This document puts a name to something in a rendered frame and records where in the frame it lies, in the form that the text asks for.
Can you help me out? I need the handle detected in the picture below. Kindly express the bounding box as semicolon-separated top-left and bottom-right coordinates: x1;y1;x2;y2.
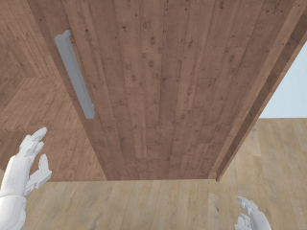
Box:
54;30;95;119

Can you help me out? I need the robot right hand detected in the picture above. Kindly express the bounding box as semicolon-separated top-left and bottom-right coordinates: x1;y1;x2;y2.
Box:
234;196;272;230

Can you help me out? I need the left robot forearm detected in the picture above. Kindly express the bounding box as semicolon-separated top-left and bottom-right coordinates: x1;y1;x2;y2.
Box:
0;195;27;230

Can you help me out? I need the wardrobe door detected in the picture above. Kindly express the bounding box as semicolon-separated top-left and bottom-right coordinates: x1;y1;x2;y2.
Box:
211;0;307;173
27;0;295;181

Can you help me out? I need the robot left hand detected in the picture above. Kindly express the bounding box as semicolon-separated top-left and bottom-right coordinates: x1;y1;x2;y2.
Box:
0;127;52;197

